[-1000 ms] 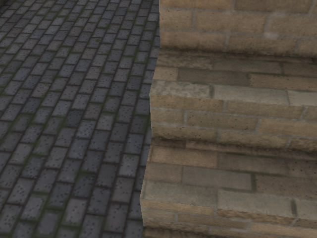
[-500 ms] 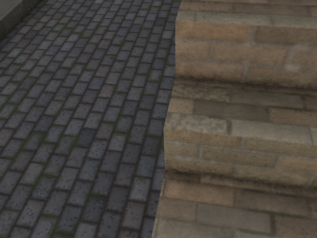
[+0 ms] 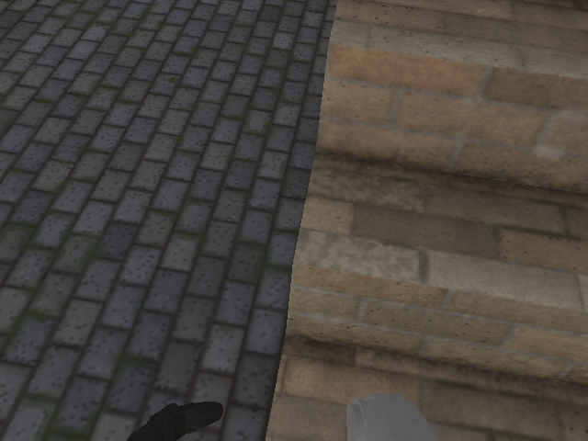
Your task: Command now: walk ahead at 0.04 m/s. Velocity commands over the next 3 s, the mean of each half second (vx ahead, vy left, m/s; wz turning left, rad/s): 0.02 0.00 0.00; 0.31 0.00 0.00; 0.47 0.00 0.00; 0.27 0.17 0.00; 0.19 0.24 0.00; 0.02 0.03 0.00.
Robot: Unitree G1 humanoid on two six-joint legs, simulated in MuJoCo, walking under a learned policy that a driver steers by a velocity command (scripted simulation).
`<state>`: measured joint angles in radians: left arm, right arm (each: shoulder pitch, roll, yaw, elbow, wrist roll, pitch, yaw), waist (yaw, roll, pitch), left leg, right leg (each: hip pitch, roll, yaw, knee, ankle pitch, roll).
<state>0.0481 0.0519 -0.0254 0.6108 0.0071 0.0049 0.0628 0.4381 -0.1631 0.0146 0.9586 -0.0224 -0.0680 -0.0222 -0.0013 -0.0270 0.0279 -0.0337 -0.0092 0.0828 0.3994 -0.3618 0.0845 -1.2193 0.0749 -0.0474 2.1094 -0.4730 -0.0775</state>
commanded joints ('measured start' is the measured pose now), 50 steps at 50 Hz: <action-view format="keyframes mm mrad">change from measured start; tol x64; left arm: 1 139 60 22 21 -20 22 21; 50 12 312 128 -76 -8 -9 16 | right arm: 1 37 -170 -45 -35 17 -3 -12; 50 -344 -48 -78 -414 -41 19 73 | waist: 1 43 131 -42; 50 77 -23 -69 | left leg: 1 25 223 -25 -79 1459 2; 4 -156 235 4 42 1760 24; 7 -329 -2 -72 786 219 -58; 12 -356 -68 -58 1188 163 -133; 23 -219 52 97 -146 455 25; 29 -272 483 -518 -442 -276 195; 43 -271 250 -17 -431 338 131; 46 -195 163 58 168 1548 99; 50 -828 -99 -314 1277 141 -19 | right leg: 1 208 -54 -140 -217 -35 -25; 6 996 -91 243 -1087 -191 -161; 10 443 -209 462 -1448 -494 -169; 21 360 -142 173 -1033 -325 -14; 26 293 48 140 265 -27 86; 38 -359 -71 109 228 -181 -26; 45 884 65 -180 -731 -177 -77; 50 665 -283 855 -1617 -727 -199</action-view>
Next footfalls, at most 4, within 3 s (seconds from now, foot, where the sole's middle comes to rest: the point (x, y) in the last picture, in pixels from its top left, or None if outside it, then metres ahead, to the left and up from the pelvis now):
0.14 right None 0.17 -0.09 -0.56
0.48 left None -0.06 0.09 -0.78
0.90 right None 0.11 -0.17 -0.57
1.36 left None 0.17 0.03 -0.57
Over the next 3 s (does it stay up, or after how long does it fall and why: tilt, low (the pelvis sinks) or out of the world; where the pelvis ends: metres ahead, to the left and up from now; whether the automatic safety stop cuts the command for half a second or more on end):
stays up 0.08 -0.17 0.20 its command is cut before an obstacle after 1.7 s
